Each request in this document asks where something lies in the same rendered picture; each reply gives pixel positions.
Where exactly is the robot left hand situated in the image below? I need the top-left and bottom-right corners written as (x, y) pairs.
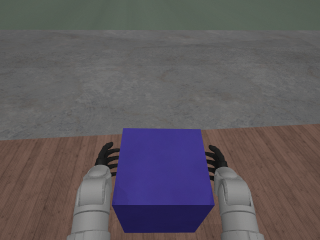
top-left (94, 142), bottom-right (120, 177)

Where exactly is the carton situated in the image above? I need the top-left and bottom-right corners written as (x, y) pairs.
top-left (112, 128), bottom-right (215, 233)

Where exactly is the right robot forearm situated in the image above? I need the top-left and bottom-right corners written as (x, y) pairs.
top-left (214, 166), bottom-right (265, 240)

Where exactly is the left robot forearm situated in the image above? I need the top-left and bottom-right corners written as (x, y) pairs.
top-left (66, 164), bottom-right (112, 240)

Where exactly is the robot right hand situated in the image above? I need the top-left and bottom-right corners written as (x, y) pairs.
top-left (205, 145), bottom-right (228, 181)

